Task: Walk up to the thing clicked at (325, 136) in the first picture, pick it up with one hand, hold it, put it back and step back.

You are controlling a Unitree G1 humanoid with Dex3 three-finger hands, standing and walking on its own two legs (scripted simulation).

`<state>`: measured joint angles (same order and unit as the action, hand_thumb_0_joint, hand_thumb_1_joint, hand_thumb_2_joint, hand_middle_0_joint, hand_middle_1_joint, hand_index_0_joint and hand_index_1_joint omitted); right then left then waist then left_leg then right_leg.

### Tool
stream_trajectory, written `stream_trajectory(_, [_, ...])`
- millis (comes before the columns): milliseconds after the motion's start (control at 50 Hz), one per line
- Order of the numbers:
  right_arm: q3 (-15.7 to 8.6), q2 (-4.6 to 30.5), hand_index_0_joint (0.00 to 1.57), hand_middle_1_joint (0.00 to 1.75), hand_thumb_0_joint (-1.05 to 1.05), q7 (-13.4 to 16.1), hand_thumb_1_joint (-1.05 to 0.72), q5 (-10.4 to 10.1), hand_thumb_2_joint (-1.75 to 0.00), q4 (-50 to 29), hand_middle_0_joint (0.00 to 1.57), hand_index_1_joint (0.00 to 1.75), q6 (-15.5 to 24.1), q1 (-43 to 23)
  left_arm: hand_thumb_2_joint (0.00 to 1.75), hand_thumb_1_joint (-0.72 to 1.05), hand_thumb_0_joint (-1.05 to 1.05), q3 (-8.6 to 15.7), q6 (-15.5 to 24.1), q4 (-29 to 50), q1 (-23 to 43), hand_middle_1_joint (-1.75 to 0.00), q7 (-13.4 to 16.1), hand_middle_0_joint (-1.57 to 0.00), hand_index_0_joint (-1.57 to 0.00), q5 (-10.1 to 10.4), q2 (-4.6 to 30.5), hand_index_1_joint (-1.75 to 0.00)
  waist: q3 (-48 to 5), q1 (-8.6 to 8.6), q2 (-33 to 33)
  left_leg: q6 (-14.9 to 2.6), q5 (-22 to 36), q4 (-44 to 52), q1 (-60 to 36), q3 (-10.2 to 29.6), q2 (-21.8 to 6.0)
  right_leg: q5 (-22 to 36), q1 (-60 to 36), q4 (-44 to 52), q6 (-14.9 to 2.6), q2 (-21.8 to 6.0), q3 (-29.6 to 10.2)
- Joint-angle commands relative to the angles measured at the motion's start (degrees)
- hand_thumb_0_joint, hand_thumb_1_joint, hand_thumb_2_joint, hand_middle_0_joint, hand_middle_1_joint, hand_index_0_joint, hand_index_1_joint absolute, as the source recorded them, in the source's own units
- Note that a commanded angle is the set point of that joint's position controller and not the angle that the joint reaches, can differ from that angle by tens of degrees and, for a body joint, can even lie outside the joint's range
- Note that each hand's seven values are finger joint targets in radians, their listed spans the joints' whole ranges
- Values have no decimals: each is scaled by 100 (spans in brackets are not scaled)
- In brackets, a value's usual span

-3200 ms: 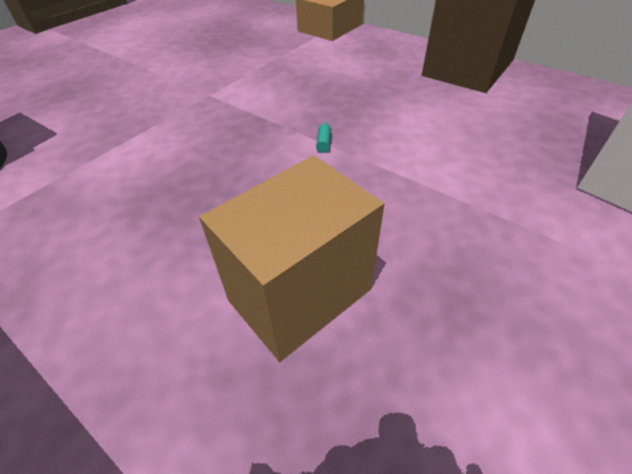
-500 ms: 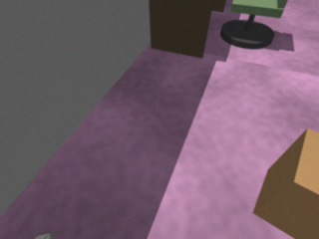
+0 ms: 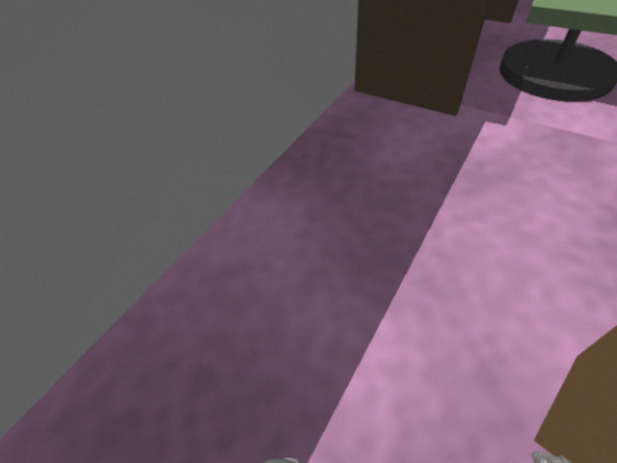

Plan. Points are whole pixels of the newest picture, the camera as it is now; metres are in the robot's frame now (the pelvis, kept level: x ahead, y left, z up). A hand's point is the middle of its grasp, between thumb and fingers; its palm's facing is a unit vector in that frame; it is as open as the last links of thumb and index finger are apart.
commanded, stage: walk up
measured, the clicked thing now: out of the picture +0.32 -1.87 -0.72
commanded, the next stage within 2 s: stand in 0.94 s
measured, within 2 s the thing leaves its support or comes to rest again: neither
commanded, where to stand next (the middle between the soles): +0.07 -0.02 m, yaw +0 degrees
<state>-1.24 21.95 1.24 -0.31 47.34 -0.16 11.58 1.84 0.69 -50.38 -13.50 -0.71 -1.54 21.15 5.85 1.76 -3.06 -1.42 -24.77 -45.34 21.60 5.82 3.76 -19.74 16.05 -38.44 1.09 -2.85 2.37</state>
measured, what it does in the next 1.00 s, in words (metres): stands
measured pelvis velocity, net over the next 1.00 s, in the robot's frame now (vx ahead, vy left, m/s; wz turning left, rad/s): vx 0.02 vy -0.02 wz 0.08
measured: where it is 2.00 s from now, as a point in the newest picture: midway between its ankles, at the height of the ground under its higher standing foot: outside the picture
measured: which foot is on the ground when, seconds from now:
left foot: down 0.00-1.00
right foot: down 0.00-1.00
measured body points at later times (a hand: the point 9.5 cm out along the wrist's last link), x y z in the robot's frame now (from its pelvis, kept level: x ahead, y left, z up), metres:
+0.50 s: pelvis +0.01 -0.01 +0.02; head +0.02 +0.00 +0.47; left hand +0.07 +0.29 -0.12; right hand +0.11 -0.31 -0.10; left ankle +0.03 +0.12 -0.72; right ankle +0.01 -0.14 -0.72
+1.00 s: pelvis +0.02 -0.02 +0.03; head +0.03 -0.01 +0.48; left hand +0.07 +0.30 -0.10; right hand +0.14 -0.30 -0.10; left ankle +0.03 +0.12 -0.72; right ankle +0.01 -0.14 -0.72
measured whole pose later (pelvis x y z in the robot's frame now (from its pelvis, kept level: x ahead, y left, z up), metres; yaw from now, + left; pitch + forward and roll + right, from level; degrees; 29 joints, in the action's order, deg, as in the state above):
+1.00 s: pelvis +0.02 -0.02 +0.03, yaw +5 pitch -2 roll +0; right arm 0.6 19.9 0.2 0.4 63.8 1.0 4.7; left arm 1.5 0.1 -63.9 -4.9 -0.8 -0.4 20.5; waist 3.0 1.4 -0.1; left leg 1.3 -10.7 -22.8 9.8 7.2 1.1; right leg -13.4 5.9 -21.8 1.0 -2.7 5.6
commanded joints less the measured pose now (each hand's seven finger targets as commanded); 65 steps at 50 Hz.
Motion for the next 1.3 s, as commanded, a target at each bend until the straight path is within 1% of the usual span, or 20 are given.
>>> stream_trajectory(0, [-402, 1237, 20, 30, 0, -25, -90, 20, -90, -16, 20, 30, 229, 469, 90, 90, 0, 359, 120, 553, 784, -30, 58, -20, -20, 1, 1536, -30, -146, -348, 1385, -84, -159, 645, -573, -177, -147, -117, 518, 1637, -1114, -1346, -1250])
stream_trajectory(40, [-382, 1070, 20, 30, 0, -77, -90, 68, -90, 108, 20, 30, 291, 320, 90, 90, 0, 284, 119, 383, 664, -30, 63, -20, -20, 37, 1318, -30, -281, -247, 1272, -132, 1264, 1307, -1092, 56, -241, 109, 667, 1281, -644, -825, -703])
stream_trajectory(80, [-355, 1175, 20, 30, 0, -62, -90, 124, -90, 90, 20, 30, 352, 193, 90, 90, 0, 226, 95, 337, 558, -30, 20, -20, -20, 59, 1211, -30, -532, -190, 1069, -244, 1518, 1646, -1314, 534, -562, 412, 660, 839, -472, -611, -488])
stream_trajectory(100, [-335, 1304, 20, 30, 0, -40, -90, 140, -90, 44, 20, 30, 400, 6, 90, 90, 0, 216, 56, 321, 468, -30, -3, -20, -20, 82, 1111, -30, -604, -90, 711, -414, 927, 1991, -1077, 1432, -1039, -107, 634, 632, -302, -408, -446])
stream_trajectory(120, [-360, 1496, 20, 30, 0, -43, -90, 107, -90, 115, 20, 30, 414, -125, 90, 90, 0, 226, 4, 199, 421, -30, -2, -20, -20, 96, 1134, -30, -470, -35, 510, -590, -300, 2321, -279, 1820, -1293, -789, 178, 607, -274, -266, -405])
stream_trajectory(140, [-354, 1521, 20, 30, 0, -54, -90, 104, -90, 198, 20, 30, 386, -218, 90, 90, 0, 231, -6, 125, 493, -30, 2, -20, -20, 81, 1207, -30, -212, -33, 429, -546, -988, 2597, 260, 1760, -1238, -775, -192, 655, -306, -235, -410])
stream_trajectory(160, [-309, 1431, 20, 30, 0, -59, -90, 111, -90, 251, 20, 30, 370, -326, 90, 90, 0, 225, 18, 71, 528, -30, -6, -20, -20, 73, 1164, -30, -131, -22, 399, -432, -1027, 2686, 400, 1574, -1122, -668, -338, 788, -326, -232, -400])
stream_trajectory(220, [-194, 1212, 20, 30, 0, -86, -90, 108, -90, 387, 20, 30, 386, -488, 90, 90, 0, 223, 92, -82, 407, -30, -13, -20, -20, 93, 1245, -30, -318, 12, 154, -175, -136, 2381, 159, 891, -762, -301, -541, 1359, -450, -438, -547])
stream_trajectory(260, [-173, 1158, 20, 30, 0, -92, -90, 112, -90, 533, 20, 30, 391, -447, 90, 90, 0, 210, 103, -157, 552, -30, 6, -20, -20, 91, 1281, -30, -474, -58, 68, -135, 252, 2280, -182, 749, -686, -251, -520, 1548, -487, -529, -603])
stream_trajectory(320, [-146, 1160, 20, 30, 0, -76, -90, 88, -90, 697, 20, 30, 415, -385, 90, 90, 0, 185, 116, -282, 675, -30, 16, -20, -20, 126, 1252, -30, -672, -67, -12, -128, 1295, 2229, -456, 738, -774, 394, -750, 1512, -404, -472, -420])
stream_trajectory(500, [-130, 1138, 20, 30, 0, -8, -90, 31, -90, 971, 20, 30, 371, -529, 90, 90, 0, 167, 93, -633, 801, -30, 37, -20, -20, 142, 1252, -30, -943, -85, 183, -114, 2665, 2038, -894, 505, -801, 1334, -1132, 1687, -363, -574, -258])
stream_trajectory(640, [-113, 1108, 20, 30, 0, 8, -90, 39, -90, 1124, 20, 30, 319, -623, 90, 90, 0, 177, 70, -781, 1029, -30, 53, -20, -20, 145, 1211, -30, -933, -129, 372, -91, 2936, 2106, -989, 469, -808, 1526, -1220, 1755, -339, -600, -197])
stream_trajectory(720, [-109, 1124, 20, 30, 0, 2, -90, 59, -90, 1182, 20, 30, 292, -756, 90, 90, 0, 174, 47, -854, 1117, -30, 51, -20, -20, 136, 1179, -30, -743, -129, 392, -83, 2634, 2289, -896, 516, -813, 1167, -1178, 1908, -298, -562, -178])
stream_trajectory(900, [-75, 1093, 20, 30, 0, -7, -90, 78, -90, 1289, 20, 30, 292, -899, 90, 90, 0, 210, 30, -960, 1186, -30, 41, -20, -20, 121, 1143, -30, -748, -92, 316, -47, 2546, 2527, -878, 547, -811, 1040, -1346, 1991, -229, -537, -119])
stream_trajectory(920, [-66, 1059, 20, 30, 0, -14, -90, 90, -90, 1283, 20, 30, 260, -1010, 90, 90, 0, 154, 28, -1025, 1078, -30, 72, -20, -20, 132, 1105, -30, -655, -9, 164, -15, 2896, 2592, -1012, 495, -923, 1206, -1249, 2045, -217, -523, -252])
stream_trajectory(1020, [-73, 1065, 20, 30, 0, -26, -90, 63, -90, 1325, 20, 30, 225, -1006, 90, 90, 0, 165, 50, -1097, 1060, -30, 113, -20, -20, 142, 1162, -30, -957, -17, 193, 32, 3318, 2550, -1264, 423, -954, 1672, -1496, 2033, -214, -549, -250])
stream_trajectory(1100, [-55, 1033, 20, 30, 0, -43, -90, 46, -90, 1366, 20, 30, 188, -1033, 90, 90, 0, 120, 48, -1173, 1082, -30, 97, -20, -20, 122, 1131, -30, -826, -74, 261, 65, 2638, 2684, -1335, 419, -933, 1102, -1225, 2236, -217, -515, -287])
stream_trajectory(1120, [-60, 1052, 20, 30, 0, -37, -90, 43, -90, 1382, 20, 30, 186, -1027, 90, 90, 0, 121, 53, -1175, 1124, -30, 104, -20, -20, 118, 1141, -30, -889, -91, 299, 50, 2825, 2661, -1401, 427, -964, 1320, -1271, 2192, -227, -536, -313])
stream_trajectory(1200, [-39, 1067, 20, 30, 0, -55, -90, 55, -90, 1439, 20, 30, 180, -987, 90, 90, 0, 102, 61, -1239, 1025, -30, 95, -20, -20, 122, 1128, -30, -850, -80, 253, 44, 2571, 2758, -1315, 402, -963, 1201, -1307, 2237, -203, -517, -341])
stream_trajectory(1280, [-28, 1048, 20, 30, 0, -67, -90, 58, -90, 1495, 20, 30, 156, -938, 90, 90, 0, 92, 49, -1283, 1034, -30, 94, -20, -20, 111, 1139, -30, -613, -118, 267, 80, 1972, 2883, -1224, 387, -893, 718, -1033, 2366, -196, -487, -372])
